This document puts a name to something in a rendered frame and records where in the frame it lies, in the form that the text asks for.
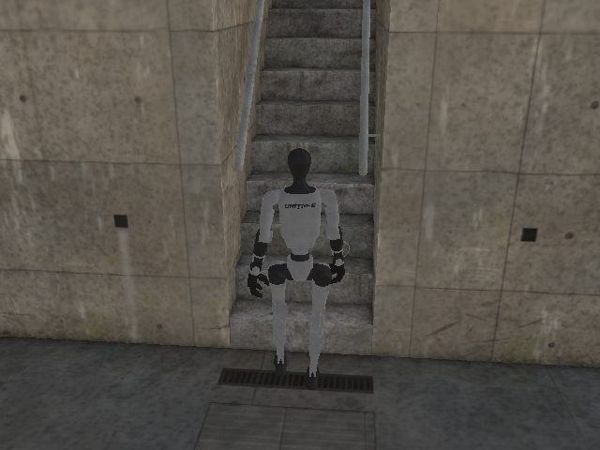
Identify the stairs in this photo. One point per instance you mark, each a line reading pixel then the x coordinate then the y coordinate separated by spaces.
pixel 310 99

